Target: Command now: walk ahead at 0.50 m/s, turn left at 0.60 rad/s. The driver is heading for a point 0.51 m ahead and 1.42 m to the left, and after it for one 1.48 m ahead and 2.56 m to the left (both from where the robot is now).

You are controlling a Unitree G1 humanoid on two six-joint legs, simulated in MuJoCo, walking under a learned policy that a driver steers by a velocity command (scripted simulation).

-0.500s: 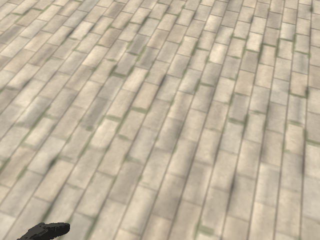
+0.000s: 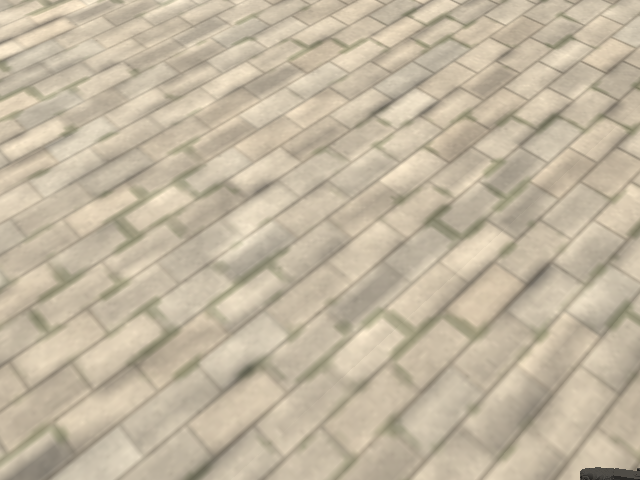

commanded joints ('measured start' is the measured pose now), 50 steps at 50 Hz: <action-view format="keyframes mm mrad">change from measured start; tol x32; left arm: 1 -28 185 43 -48 -14 -2 4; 25 -390 96 -11 -223 -6 -32 -28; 32 32 283 64 -138 21 -38 -22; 50 -49 183 40 -55 -13 -3 0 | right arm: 1 -124 -28 0 -104 4 -18 21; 7 315 -214 -99 -17 1 6 -3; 32 360 -15 2 -18 16 -29 -49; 50 -98 -31 1 -92 3 -15 13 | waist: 1 -1 -106 44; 9 -211 132 -427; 30 -46 75 -120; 32 -58 -411 -359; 50 -6 -104 42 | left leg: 1 14 -15 54 -105 17 26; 6 462 -167 155 -233 -97 150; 9 1118 233 -802 -469 -369 418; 17 466 53 -287 -558 140 307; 28 531 37 -391 -391 -88 193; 34 -115 -94 -144 524 -436 15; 50 31 -6 38 -92 34 20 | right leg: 1 14 -267 68 -77 402 -137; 6 14 -244 -37 388 981 -72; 7 -228 -208 -35 681 703 -30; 8 -679 -4 44 1039 -264 27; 9 -781 9 272 1145 -303 15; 23 -500 -15 228 337 382 73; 30 -175 -38 268 189 221 -37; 33 290 -410 962 34 -299 -230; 50 -7 -260 75 -101 372 -143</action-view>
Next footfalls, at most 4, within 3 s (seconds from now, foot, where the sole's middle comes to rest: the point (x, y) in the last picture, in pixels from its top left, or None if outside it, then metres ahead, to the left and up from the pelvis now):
0.14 left None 0.25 0.13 -0.78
0.60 right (369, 435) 0.56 -0.01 -0.78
1.12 left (202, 377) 0.66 0.37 -0.78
1.62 right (198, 255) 0.99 0.45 -0.78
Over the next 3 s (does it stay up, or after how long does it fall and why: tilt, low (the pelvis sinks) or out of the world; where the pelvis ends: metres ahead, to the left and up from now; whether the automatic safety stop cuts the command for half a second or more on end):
stays up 1.07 1.06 -0.01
